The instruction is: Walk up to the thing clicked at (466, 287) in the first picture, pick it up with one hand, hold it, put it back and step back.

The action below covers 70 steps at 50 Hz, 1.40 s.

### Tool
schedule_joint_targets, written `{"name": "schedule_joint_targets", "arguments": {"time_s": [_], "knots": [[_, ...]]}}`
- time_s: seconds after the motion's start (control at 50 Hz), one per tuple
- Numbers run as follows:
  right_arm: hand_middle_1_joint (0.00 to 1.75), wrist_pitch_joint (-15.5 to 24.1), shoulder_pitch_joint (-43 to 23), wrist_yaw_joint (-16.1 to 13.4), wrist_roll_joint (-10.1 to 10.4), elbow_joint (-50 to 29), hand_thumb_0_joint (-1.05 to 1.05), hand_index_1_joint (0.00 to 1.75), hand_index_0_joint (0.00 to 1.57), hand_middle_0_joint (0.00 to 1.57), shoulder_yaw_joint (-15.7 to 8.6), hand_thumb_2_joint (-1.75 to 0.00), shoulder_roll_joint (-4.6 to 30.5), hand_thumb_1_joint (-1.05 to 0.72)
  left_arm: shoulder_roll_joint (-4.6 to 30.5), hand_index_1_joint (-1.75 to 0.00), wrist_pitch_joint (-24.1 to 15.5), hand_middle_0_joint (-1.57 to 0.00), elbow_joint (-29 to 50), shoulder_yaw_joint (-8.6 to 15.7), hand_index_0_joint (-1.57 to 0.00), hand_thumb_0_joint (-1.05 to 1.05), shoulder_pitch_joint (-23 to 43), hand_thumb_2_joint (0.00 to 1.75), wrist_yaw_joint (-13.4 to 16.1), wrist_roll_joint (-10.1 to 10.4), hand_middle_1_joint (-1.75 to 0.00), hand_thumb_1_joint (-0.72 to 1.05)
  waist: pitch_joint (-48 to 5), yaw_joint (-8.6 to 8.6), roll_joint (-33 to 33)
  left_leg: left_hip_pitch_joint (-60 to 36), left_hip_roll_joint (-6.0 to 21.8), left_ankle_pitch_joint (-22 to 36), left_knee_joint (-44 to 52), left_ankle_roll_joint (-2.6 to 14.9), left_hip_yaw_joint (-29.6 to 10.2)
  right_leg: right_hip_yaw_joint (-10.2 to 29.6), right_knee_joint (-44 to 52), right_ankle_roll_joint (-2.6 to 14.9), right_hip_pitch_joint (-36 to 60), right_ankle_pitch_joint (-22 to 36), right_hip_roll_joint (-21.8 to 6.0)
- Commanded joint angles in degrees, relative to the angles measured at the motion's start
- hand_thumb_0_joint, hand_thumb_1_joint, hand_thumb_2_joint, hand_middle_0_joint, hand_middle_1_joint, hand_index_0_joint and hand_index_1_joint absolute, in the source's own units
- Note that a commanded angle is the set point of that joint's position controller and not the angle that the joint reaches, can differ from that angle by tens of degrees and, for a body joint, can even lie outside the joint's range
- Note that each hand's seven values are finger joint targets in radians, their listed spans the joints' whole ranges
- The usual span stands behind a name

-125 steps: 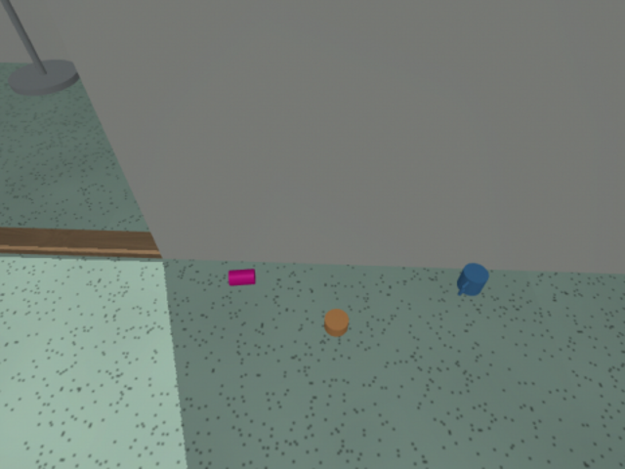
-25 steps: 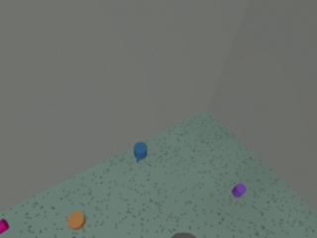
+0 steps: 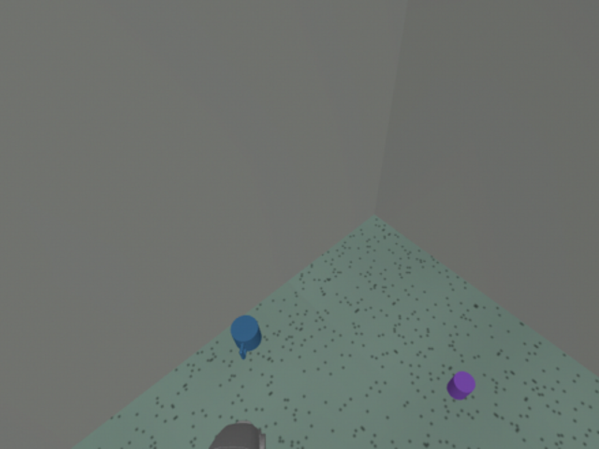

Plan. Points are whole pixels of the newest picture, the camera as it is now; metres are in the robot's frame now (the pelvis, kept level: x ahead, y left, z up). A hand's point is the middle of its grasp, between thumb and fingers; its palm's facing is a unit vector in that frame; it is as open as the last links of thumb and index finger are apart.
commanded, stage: walk up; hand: left
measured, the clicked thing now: (245, 338) +0.55 +0.26 -0.73
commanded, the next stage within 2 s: none
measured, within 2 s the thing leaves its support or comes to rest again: neither
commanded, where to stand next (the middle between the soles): +0.18 +0.03 m, yaw -3 degrees
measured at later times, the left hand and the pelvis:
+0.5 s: hand (120, 403) +0.21 +0.31 -0.14, palm faces -0.11 -0.91 -0.40, open 7.4 cm; pelvis +0.13 +0.03 +0.00, yaw -4 degrees
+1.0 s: hand (152, 374) +0.25 +0.28 -0.15, palm faces -0.08 -0.93 -0.36, open 7.4 cm; pelvis +0.13 +0.03 -0.01, yaw -5 degrees
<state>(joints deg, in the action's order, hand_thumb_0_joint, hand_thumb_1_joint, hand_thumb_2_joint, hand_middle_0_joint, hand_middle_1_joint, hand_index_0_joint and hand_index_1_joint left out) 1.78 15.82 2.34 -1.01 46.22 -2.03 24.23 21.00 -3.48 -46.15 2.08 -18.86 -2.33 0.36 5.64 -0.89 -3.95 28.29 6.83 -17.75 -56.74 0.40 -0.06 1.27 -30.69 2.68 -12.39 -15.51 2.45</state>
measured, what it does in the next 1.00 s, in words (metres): walks ahead: left foot, then right foot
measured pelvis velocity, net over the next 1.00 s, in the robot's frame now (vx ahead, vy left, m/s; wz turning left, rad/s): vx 0.13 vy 0.03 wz -0.08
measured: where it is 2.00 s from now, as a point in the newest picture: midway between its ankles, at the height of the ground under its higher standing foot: outside the picture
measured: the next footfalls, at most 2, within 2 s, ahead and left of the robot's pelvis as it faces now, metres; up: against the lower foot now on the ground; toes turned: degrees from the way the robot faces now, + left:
left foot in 0.18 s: +0.21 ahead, +0.15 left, +0.00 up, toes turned +4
right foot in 0.58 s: +0.24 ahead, -0.10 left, +0.00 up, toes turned -6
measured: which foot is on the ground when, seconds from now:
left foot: up 0.00-0.16, down 0.18-0.60, up 0.62-0.84, down 0.86-1.00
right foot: down 0.00-0.22, up 0.24-0.56, down 0.58-1.00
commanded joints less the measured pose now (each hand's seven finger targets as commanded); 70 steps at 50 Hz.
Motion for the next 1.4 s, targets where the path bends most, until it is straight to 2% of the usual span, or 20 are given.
{"name": "schedule_joint_targets", "arguments": {"time_s": [0.0, 0.06, 0.14, 0.16, 0.18, 0.2, 0.22, 0.32, 0.5, 0.54, 0.56, 0.58, 0.6, 0.62, 0.68, 0.78, 0.84, 0.9, 0.98, 1.38], "knots": [[0.30, 1.29, -0.28, 0.02, -0.58, -4.31, 0.00, 0.30, 0.20, 0.20, -3.91, -0.90, 9.97, -0.90, 17.37, -0.30, -2.37, -0.20, 4.76, 5.60, -0.20, 0.00, -2.55, 0.90, 1.36, -0.40, -0.30, 0.90, -1.80, -1.13, 11.32, 1.96, 1.08, 2.56, 8.03, -1.25, 0.68, 13.75, 12.63, 11.03, -0.30, 9.84, -14.55], [0.30, 2.03, -3.18, 0.47, -0.88, -5.17, 0.00, 0.30, 0.20, 0.20, -4.01, -0.90, 9.34, -0.90, 17.52, -0.30, -2.57, -0.20, 4.69, 5.16, -0.20, 0.00, -3.47, 0.90, 1.49, -0.50, -0.30, 0.90, -1.28, -1.63, 10.18, -1.52, -0.18, 4.41, 14.45, -0.53, 1.35, 13.25, 9.50, 10.13, -1.17, 12.97, -14.28], [0.30, 2.66, 3.04, -0.34, -0.85, -3.24, 0.00, 0.30, 0.20, 0.20, -4.57, -0.90, 8.79, -0.90, 16.46, -0.30, -1.96, -0.20, 5.72, 3.54, -0.20, 0.00, -0.94, 0.90, 2.52, -0.30, -0.30, 0.90, -5.61, 3.13, 6.25, -19.22, -3.98, 11.38, 26.47, 2.70, 2.66, 8.83, -4.23, 5.83, -6.45, 25.04, -11.76], [0.30, 2.95, 6.21, -0.77, -1.21, -2.28, 0.00, 0.30, 0.20, 0.20, -5.45, -0.90, 11.80, -0.90, 13.58, -0.30, -2.04, -0.20, 6.17, 2.58, -0.20, 0.00, -2.08, 0.90, 2.71, 0.23, -0.30, 0.90, -8.76, 4.64, -1.66, -25.44, -0.35, 12.58, 31.31, 4.69, -1.96, 4.03, -15.02, 3.06, -7.82, 22.73, -6.80], [0.30, 3.47, 9.98, -0.63, -1.55, -2.88, 0.00, 0.30, 0.20, 0.20, -7.27, -0.90, 17.11, -0.90, 10.24, -0.30, -2.47, -0.20, 6.74, 1.78, -0.20, 0.00, -5.70, 0.90, 2.38, 0.76, -0.30, 0.90, -14.54, 5.97, -12.90, -36.32, 11.52, 10.91, 33.93, 8.86, -18.27, 1.37, -27.46, 0.02, -17.07, 2.76, -0.04], [0.30, 3.18, 8.93, -0.91, -0.88, -3.84, 0.00, 0.30, 0.20, 0.20, -7.05, -0.90, 16.64, -0.90, 11.58, -0.30, -1.84, -0.20, 4.91, 1.98, -0.20, 0.00, -7.67, 0.90, 2.88, 0.69, -0.30, 0.90, -11.84, 4.06, -8.04, -34.33, 17.52, 5.74, 38.75, 12.56, -27.78, 0.98, -32.03, -0.49, -22.22, -14.44, 3.06], [0.30, 2.72, 7.69, -0.70, 0.59, -3.75, 0.00, 0.30, 0.20, 0.20, -7.51, -0.90, 17.96, -0.90, 15.52, -0.30, -1.30, -0.20, 3.63, 2.92, -0.20, 0.00, -7.91, 0.90, 3.43, 0.02, -0.30, 0.90, -11.04, 4.12, -6.98, -31.83, 19.87, -0.59, 38.91, 16.13, -30.56, 3.09, -37.32, 0.10, -22.23, -16.79, -0.46], [0.30, 2.35, 0.68, -0.96, 0.71, -5.02, 0.00, 0.30, 0.20, 0.20, -4.81, -0.90, 12.18, -0.90, 14.14, -0.30, -0.76, -0.20, 0.73, 3.09, -0.20, 0.00, -7.35, 0.90, 2.21, 0.22, -0.30, 0.90, -1.55, 1.09, -5.35, -15.14, 7.91, 9.60, 39.51, 10.38, -6.24, 2.29, -30.01, -0.85, -16.03, -6.17, -3.17], [0.30, -0.31, -2.93, -1.30, 0.44, -5.13, 0.00, 0.30, 0.20, 0.20, -3.63, -0.90, 11.91, -0.90, 11.53, -0.30, -0.33, -0.20, -1.54, 2.87, -0.20, 0.00, -3.44, 0.90, 3.78, -0.40, -0.30, 0.90, -6.29, 0.03, -4.87, -12.22, 8.13, 27.05, 26.95, 11.26, -1.12, -4.23, -7.76, -2.18, -3.24, 3.89, -2.62], [0.30, -1.02, -4.56, -1.36, 1.52, -4.81, 0.00, 0.30, 0.20, 0.20, -2.64, -0.90, 9.01, -0.90, 12.67, -0.30, -0.95, -0.20, -2.55, 3.38, -0.20, 0.00, -3.90, 0.90, 4.24, -0.87, -0.30, 0.90, -8.48, -2.02, 0.64, -9.83, 4.91, 17.94, 19.01, 7.12, 0.76, -2.45, 1.14, -0.65, 3.46, 11.18, -2.46], [0.30, -1.18, -2.94, -1.47, 1.93, -4.47, 0.00, 0.30, 0.20, 0.20, -1.79, -0.90, 6.70, -0.90, 15.36, -0.30, -1.36, -0.20, -2.15, 4.03, -0.20, 0.00, -2.46, 0.90, 4.45, -1.32, -0.30, 0.90, -9.55, -1.57, 8.16, -7.07, 1.66, 9.66, 13.03, 4.15, 2.95, 6.52, 4.25, 0.77, 5.30, 14.87, -8.02], [0.30, -1.80, -1.39, -1.48, 2.04, -4.02, 0.00, 0.30, 0.20, 0.20, -0.66, -0.90, 3.77, -0.90, 17.80, -0.30, -1.69, -0.20, -1.09, 4.09, -0.20, 0.00, 0.55, 0.90, 4.59, -1.72, -0.30, 0.90, -7.89, -0.04, 14.85, -2.42, -3.80, -8.47, 8.59, 1.20, 2.79, 23.74, 9.32, 5.34, 3.02, 17.00, -19.87], [0.30, -2.85, -1.98, -2.20, 2.04, -2.85, 0.00, 0.30, 0.20, 0.20, -1.77, -0.90, 7.56, -0.90, 19.23, -0.30, -1.29, -0.20, -0.87, 3.86, -0.20, 0.00, 3.33, 0.90, 4.55, -1.37, -0.30, 0.90, -6.34, -0.28, 11.99, -5.76, -4.45, -18.09, 3.64, 1.47, -2.24, 26.40, 9.91, 12.05, -3.69, 14.01, -23.93], [0.30, -3.20, -0.96, -2.39, 1.56, -1.42, 0.00, 0.30, 0.20, 0.20, -2.35, -0.90, 8.95, -0.90, 19.29, -0.30, -0.89, -0.20, -0.73, 3.93, -0.20, 0.00, 6.03, 0.90, 4.62, -1.37, -0.30, 0.90, -4.62, 0.37, 13.20, -6.74, -2.68, -18.43, 2.26, 1.43, -2.14, 26.38, 9.11, 13.19, -7.14, 10.56, -23.57], [0.30, -3.07, -0.98, -1.92, 2.23, 1.87, 0.00, 0.30, 0.20, 0.20, -2.53, -0.90, 9.34, -0.90, 16.01, -0.30, -0.49, -0.20, -1.45, 2.99, -0.20, 0.00, 8.49, 0.90, 4.55, -1.41, -0.30, 0.90, -4.31, 1.37, 13.63, -6.99, -3.95, -12.45, 5.27, 1.56, -3.30, 16.78, 9.30, 7.79, -7.08, 3.39, -16.52], [0.30, -2.31, -1.52, -1.97, 1.25, 5.33, 0.00, 0.30, 0.20, 0.20, -1.81, -0.90, 8.97, -0.90, 15.63, -0.30, 0.16, -0.20, -2.70, 3.49, -0.20, 0.00, 9.29, 0.90, 3.99, -2.09, -0.30, 0.90, -10.22, -0.55, 15.64, -7.44, -5.19, -11.45, 14.25, -0.20, -0.69, 14.96, 8.11, 7.30, 0.00, -2.35, -15.31], [0.30, -0.86, 1.58, -2.31, 0.75, 8.48, 0.00, 0.30, 0.20, 0.20, -1.72, -0.90, 7.76, -0.90, 14.43, -0.30, 1.46, -0.20, -3.12, 3.15, -0.20, 0.00, 13.06, 0.90, 3.41, -1.53, -0.30, 0.90, -10.54, 1.74, 13.64, -16.10, -6.96, -1.86, 29.15, -0.26, 2.06, 9.74, 3.63, 5.07, -4.16, -3.61, -13.38], [0.30, 0.16, -4.96, -2.40, -0.09, 8.03, 0.00, 0.30, 0.20, 0.20, -2.28, -0.90, 12.52, -0.90, 10.35, -0.30, 1.98, -0.20, -4.79, 1.92, -0.20, 0.00, 14.00, 0.90, 2.87, -0.33, -0.30, 0.90, -6.47, -0.42, 0.87, -11.69, 4.00, -10.56, 36.99, 4.75, -15.65, 3.10, -0.55, -1.10, -8.52, -8.36, -6.00], [0.30, 0.33, -6.61, -1.99, 0.01, 9.71, 0.00, 0.30, 0.20, 0.20, -0.26, -0.90, 8.63, -0.90, 12.03, -0.30, 1.15, -0.20, -8.09, 2.32, -0.20, 0.00, 15.14, 0.90, 2.41, -0.91, -0.30, 0.90, -3.56, -0.48, 2.37, -6.82, -1.47, -7.82, 34.44, 2.49, -6.29, 7.77, 5.74, 0.74, -1.22, -7.99, -8.96], [0.30, 0.43, -8.59, -2.77, 1.10, 14.18, 0.00, 0.30, 0.20, 0.20, -0.42, -0.90, 9.25, -0.90, 10.85, -0.30, 1.06, -0.20, -16.44, 1.07, -0.20, 0.00, 16.98, 0.90, 2.11, -0.29, -0.30, 0.90, -9.16, 0.57, 4.82, -18.96, -0.03, 12.97, 36.56, 1.53, -4.83, 3.23, 9.28, -0.85, 5.99, 15.08, -9.95]]}}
